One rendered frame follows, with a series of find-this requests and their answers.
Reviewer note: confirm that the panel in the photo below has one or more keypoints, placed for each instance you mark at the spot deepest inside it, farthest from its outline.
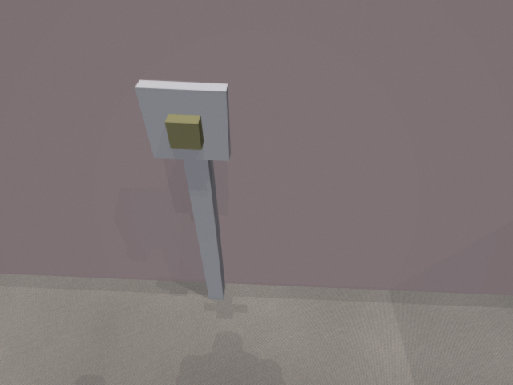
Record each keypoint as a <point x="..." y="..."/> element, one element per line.
<point x="157" y="99"/>

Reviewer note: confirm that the button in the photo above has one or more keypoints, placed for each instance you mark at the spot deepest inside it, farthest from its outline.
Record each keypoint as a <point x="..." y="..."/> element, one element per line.
<point x="184" y="131"/>

